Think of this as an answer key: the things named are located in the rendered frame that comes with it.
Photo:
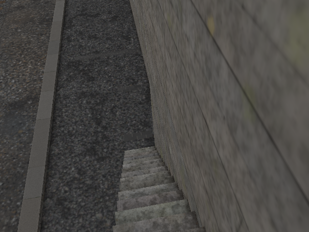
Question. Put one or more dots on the stairs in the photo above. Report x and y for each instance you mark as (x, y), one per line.
(149, 198)

